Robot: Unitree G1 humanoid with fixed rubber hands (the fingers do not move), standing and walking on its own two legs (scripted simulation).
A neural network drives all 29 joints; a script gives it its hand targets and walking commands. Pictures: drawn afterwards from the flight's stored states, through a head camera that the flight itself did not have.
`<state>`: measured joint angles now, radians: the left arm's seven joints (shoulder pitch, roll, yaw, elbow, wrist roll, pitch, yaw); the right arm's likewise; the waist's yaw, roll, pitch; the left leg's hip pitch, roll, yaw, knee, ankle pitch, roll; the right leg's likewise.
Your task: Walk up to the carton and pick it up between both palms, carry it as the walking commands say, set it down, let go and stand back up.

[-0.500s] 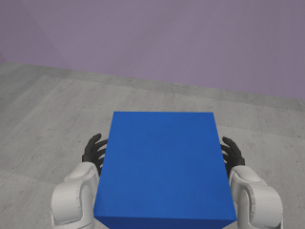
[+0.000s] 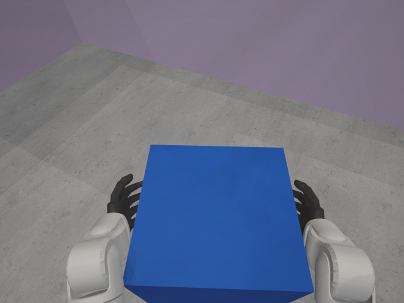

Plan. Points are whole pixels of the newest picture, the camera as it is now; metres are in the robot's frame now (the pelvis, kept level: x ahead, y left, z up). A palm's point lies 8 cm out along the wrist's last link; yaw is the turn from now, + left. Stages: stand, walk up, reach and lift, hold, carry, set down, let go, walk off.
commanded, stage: carry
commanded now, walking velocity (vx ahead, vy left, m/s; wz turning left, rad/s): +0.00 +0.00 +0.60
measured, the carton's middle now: (213, 237) +0.26 +0.00 -0.01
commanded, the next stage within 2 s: none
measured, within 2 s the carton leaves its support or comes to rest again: neither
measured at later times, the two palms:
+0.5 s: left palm (3, 294) +0.15 +0.32 +0.06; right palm (211, 246) +0.22 +0.01 +0.07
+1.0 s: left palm out of the picture +0.10 +0.34 +0.08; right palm (193, 260) +0.20 +0.04 +0.07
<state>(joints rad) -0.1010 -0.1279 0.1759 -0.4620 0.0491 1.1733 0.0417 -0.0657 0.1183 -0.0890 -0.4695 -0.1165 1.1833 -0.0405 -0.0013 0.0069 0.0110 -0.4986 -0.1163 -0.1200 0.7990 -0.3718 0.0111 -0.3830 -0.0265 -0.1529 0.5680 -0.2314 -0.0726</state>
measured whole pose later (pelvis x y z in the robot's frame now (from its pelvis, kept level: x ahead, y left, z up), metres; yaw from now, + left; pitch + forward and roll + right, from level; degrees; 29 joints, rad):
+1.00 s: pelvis -0.10 +0.10 +0.00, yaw +18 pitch +3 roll +0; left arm -0.11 -0.13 0.19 -0.42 0.05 1.17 0.05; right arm -0.07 0.13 -0.09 -0.39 -0.12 1.14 -0.03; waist 0.02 -0.03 -0.04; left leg -0.42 -0.05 -0.05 0.53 -0.17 0.02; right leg -0.42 0.00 -0.15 0.53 -0.18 -0.02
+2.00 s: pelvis -0.13 +0.09 +0.00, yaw +21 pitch +1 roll +2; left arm -0.10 -0.13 0.19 -0.28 0.05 1.11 0.05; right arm -0.07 0.12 -0.11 -0.30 -0.12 1.13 -0.05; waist 0.02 -0.02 -0.09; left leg -0.23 -0.06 -0.04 0.56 -0.35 0.01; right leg -0.42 -0.05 -0.18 0.53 -0.13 -0.07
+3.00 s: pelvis -0.13 +0.09 +0.00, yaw +21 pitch +1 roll +1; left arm -0.10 -0.13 0.19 -0.12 0.06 0.91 0.04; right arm -0.07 0.11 -0.12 -0.13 -0.12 0.92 -0.04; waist 0.02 -0.02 -0.09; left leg -0.23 -0.06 -0.04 0.56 -0.36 0.02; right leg -0.42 -0.05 -0.18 0.53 -0.14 -0.07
